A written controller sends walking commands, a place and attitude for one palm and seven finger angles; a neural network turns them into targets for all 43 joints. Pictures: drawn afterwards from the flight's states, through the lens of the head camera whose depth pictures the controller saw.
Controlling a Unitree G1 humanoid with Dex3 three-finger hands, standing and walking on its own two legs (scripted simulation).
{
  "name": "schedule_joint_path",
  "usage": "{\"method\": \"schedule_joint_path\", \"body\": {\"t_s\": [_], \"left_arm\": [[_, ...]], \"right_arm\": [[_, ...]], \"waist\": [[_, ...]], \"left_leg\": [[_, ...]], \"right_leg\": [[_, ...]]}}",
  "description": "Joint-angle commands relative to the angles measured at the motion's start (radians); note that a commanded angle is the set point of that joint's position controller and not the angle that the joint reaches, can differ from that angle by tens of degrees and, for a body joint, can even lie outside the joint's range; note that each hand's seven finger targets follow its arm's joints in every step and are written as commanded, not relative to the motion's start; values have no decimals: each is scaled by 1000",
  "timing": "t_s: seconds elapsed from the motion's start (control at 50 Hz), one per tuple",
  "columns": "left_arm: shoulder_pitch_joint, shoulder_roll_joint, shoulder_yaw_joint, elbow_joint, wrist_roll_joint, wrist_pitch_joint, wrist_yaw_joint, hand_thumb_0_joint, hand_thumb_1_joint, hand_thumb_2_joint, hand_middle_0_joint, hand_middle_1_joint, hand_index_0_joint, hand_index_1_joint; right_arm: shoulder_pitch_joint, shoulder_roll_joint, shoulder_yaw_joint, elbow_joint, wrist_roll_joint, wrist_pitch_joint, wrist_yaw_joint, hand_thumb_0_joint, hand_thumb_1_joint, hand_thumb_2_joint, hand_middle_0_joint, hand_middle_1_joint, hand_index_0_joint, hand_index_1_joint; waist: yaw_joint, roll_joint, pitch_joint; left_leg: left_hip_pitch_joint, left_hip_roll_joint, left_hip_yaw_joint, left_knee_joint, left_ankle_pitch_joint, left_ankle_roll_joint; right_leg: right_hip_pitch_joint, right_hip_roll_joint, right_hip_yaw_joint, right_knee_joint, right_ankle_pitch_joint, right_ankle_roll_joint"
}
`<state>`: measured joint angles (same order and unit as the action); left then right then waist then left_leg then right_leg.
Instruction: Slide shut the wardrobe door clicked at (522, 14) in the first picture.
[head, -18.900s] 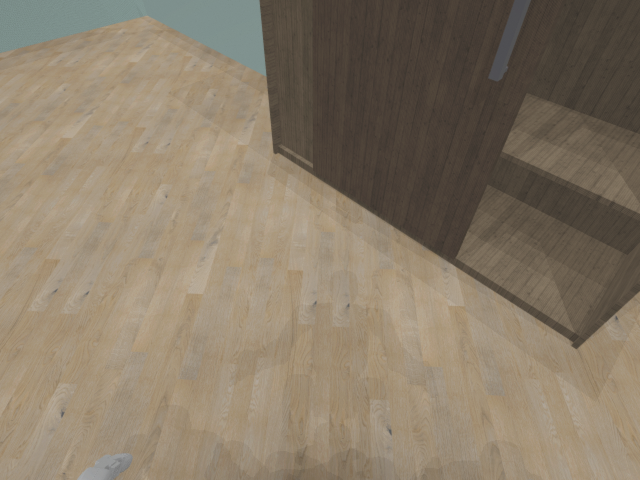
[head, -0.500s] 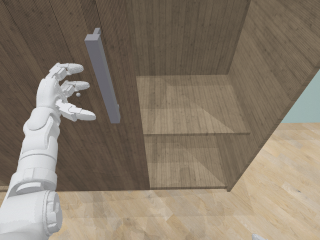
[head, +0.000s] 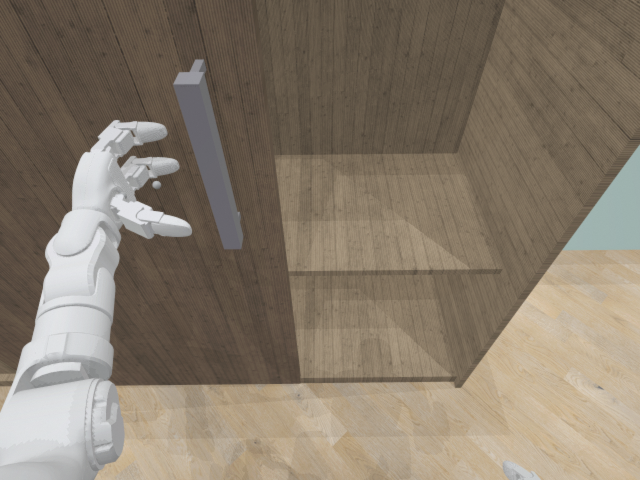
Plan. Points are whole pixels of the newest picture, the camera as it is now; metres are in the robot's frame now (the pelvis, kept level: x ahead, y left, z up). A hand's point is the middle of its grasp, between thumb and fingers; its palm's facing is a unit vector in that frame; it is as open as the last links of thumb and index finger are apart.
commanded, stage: feel for the door with the fingertips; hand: left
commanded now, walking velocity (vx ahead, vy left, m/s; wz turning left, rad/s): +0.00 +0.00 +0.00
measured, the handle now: (218, 166) +0.48 +0.14 +0.15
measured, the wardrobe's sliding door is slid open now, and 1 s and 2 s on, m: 0.49 0.49 0.49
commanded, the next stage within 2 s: slide the fingers in behind the handle in 0.48 s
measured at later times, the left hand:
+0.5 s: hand (193, 180) +0.43 +0.16 +0.16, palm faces +0.04 -1.00 +0.00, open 14.0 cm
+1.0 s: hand (184, 188) +0.42 +0.17 +0.16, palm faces +0.04 -1.00 -0.01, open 14.0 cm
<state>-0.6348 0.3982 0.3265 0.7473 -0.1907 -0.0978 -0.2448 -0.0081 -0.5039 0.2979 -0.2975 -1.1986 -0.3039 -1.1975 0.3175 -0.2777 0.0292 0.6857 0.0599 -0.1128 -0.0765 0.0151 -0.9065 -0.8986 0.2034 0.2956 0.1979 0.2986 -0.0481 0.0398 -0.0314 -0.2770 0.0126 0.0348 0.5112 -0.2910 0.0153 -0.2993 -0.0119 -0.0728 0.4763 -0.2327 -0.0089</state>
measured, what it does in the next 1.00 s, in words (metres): stands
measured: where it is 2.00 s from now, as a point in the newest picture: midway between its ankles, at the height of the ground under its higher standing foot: outside the picture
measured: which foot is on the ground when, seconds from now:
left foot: down 0.00-1.00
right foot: down 0.00-1.00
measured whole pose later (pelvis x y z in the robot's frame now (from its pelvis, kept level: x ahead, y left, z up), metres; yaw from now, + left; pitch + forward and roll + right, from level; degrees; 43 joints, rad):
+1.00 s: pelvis -0.01 -0.01 +0.00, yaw -1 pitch +2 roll +0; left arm -0.62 0.34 0.30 0.73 -0.18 -0.12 -0.18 -0.01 -0.50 0.30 -0.30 -1.20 -0.31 -1.20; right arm 0.34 -0.28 0.02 0.69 0.06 -0.11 -0.07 0.02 -0.91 -0.90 0.20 0.30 0.20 0.30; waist -0.06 0.04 -0.03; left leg -0.26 0.03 0.05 0.50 -0.28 0.01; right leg -0.30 0.00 -0.06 0.47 -0.22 -0.02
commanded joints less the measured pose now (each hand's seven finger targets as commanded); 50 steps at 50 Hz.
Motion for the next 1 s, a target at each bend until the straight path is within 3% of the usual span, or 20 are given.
{"method": "schedule_joint_path", "body": {"t_s": [0.0, 0.08, 0.16, 0.18, 0.26, 0.28, 0.36, 0.38, 0.44, 0.5, 0.54, 0.58, 0.66, 0.74, 0.76, 0.82, 0.88, 0.92, 0.94, 0.98], "left_arm": [[-426, 171, -10, -202, -29, -32, -4, 0, -500, 300, -300, -1200, -300, -1200], [-417, 173, 5, -240, -25, -22, 28, 0, -500, 300, -300, -1200, -300, -1200], [-460, 177, 12, -257, -15, -30, 65, 0, -500, 300, -300, -1200, -300, -1200], [-469, 212, 32, -263, -8, -40, 77, 0, -500, 300, -300, -1200, -300, -1200], [-487, 153, -14, -312, 10, -65, 94, 0, -500, 300, -300, -1200, -300, -1200], [-478, 159, -16, -291, 13, -65, 98, 0, -500, 300, -300, -1200, -300, -1200], [-487, 123, -37, -238, 7, -48, 97, 0, -500, 300, -300, -1200, -300, -1200], [-470, 156, 0, -220, 5, -44, 103, 0, -500, 300, -300, -1200, -300, -1200], [-486, 183, 19, -181, 9, -30, 103, 0, -500, 300, -300, -1200, -300, -1200], [-502, 202, 24, -137, 19, -39, 100, 0, -500, 300, -300, -1200, -300, -1200], [-535, 168, -6, -136, 20, -49, 93, 0, -500, 300, -300, -1200, -300, -1200], [-532, 200, 16, -126, 22, -60, 93, 0, -500, 300, -300, -1200, -300, -1200], [-530, 152, -18, -128, 14, -68, 81, 0, -500, 300, -300, -1200, -300, -1200], [-506, 217, 40, -127, 8, -75, 80, 0, -500, 300, -300, -1200, -300, -1200], [-504, 199, 20, -144, 7, -78, 75, 0, -500, 300, -300, -1200, -300, -1200], [-492, 250, 59, -159, 6, -92, 73, 0, -500, 300, -300, -1200, -300, -1200], [-480, 203, 17, -255, 6, -112, 66, 0, -500, 300, -300, -1200, -300, -1200], [-458, 182, 6, -291, -3, -108, 64, 0, -500, 300, -300, -1200, -300, -1200], [-430, 164, 1, -275, -12, -99, 62, 0, -500, 300, -300, -1200, -300, -1200], [-387, 156, 3, -236, -23, -72, 62, 0, -500, 300, -300, -1200, -300, -1200]], "right_arm": [[-17, -137, -52, -116, 3, -51, -4, 0, -900, -900, 200, 300, 200, 300], [-19, -134, -53, -116, -3, -47, 1, 0, -900, -900, 200, 300, 200, 300], [-28, -127, -50, -119, -3, -46, 2, 0, -900, -900, 200, 300, 200, 300], [-25, -130, -48, -111, -8, -43, 1, 0, -900, -900, 200, 300, 200, 300], [-38, -112, -47, -122, -8, -51, 6, 0, -900, -900, 200, 300, 200, 300], [-32, -114, -46, -114, -9, -47, 6, 0, -900, -900, 200, 300, 200, 300], [-35, -115, -46, -108, -3, -48, 4, 0, -900, -900, 200, 300, 200, 300], [-30, -120, -48, -103, -7, -44, 3, 0, -900, -900, 200, 300, 200, 300], [-25, -123, -45, -105, -5, -40, -1, 0, -900, -900, 200, 300, 200, 300], [-16, -124, -43, -99, -5, -34, -1, 0, -900, -900, 200, 300, 200, 300], [-12, -121, -46, -100, -4, -37, 0, 0, -900, -900, 200, 300, 200, 300], [-2, -124, -49, -94, -7, -33, 1, 0, -900, -900, 200, 300, 200, 300], [1, -121, -50, -102, -4, -36, 4, 0, -900, -900, 200, 300, 200, 300], [1, -129, -51, -108, -5, -35, 2, 0, -900, -900, 200, 300, 200, 300], [-4, -127, -50, -113, -2, -36, 2, 0, -900, -900, 200, 300, 200, 300], [-4, -129, -50, -115, -3, -36, 1, 0, -900, -900, 200, 300, 200, 300], [-24, -118, -49, -130, -4, -43, 5, 0, -900, -900, 200, 300, 200, 300], [-28, -117, -52, -133, -3, -49, 7, 0, -900, -900, 200, 300, 200, 300], [-30, -116, -53, -131, -1, -50, 7, 0, -900, -900, 200, 300, 200, 300], [-33, -123, -52, -123, 2, -48, 5, 0, -900, -900, 200, 300, 200, 300]], "waist": [[-14, -17, -261], [2, -5, -285], [-5, -41, -278], [0, -47, -274], [-1, 36, -324], [-1, 19, -309], [-13, -22, -281], [0, -21, -282], [-3, -63, -276], [-10, -52, -245], [-20, -43, -255], [-11, -14, -276], [-16, -18, -294], [-2, -60, -304], [-7, -55, -303], [2, -51, -295], [9, 45, -322], [4, 45, -330], [1, -7, -315], [4, -31, -265]], "left_leg": [[113, -4, -46, -55, 283, 14], [119, -8, -48, -52, 308, 12], [104, -7, -41, -60, 268, 17], [90, -6, -45, -61, 266, 16], [146, -8, -38, -54, 310, 13], [131, -6, -43, -57, 301, 10], [121, -6, -39, -63, 275, 12], [106, -8, -35, -64, 267, 13], [75, -11, -29, -70, 249, 18], [55, -12, -23, -65, 226, 20], [66, -13, -22, -61, 225, 21], [66, -14, -20, -53, 226, 19], [79, -15, -23, -52, 234, 19], [51, -16, -20, -59, 207, 23], [56, -15, -17, -60, 209, 24], [45, -14, -15, -62, 202, 26], [90, -16, -19, -60, 240, 21], [116, -13, -22, -60, 255, 20], [111, -11, -23, -63, 247, 21], [80, -10, -21, -70, 207, 20]], "right_leg": [[88, 19, 23, -37, 275, -16], [108, 15, 22, -34, 284, -19], [109, 17, 30, -37, 266, -13], [126, 14, 30, -37, 260, -15], [127, 16, 37, -28, 296, -17], [133, 16, 32, -32, 282, -20], [117, 19, 31, -37, 278, -16], [131, 16, 32, -42, 272, -17], [146, 13, 38, -41, 281, -11], [130, 11, 43, -45, 265, -10], [115, 12, 43, -43, 260, -10], [125, 11, 47, -42, 257, -12], [119, 15, 45, -36, 270, -13], [155, 13, 53, -40, 258, -8], [153, 13, 52, -40, 262, -8], [165, 13, 59, -43, 258, -7], [171, 12, 54, -37, 276, -18], [157, 18, 51, -40, 286, -16], [156, 21, 47, -45, 281, -13], [146, 19, 44, -56, 245, -14]]}}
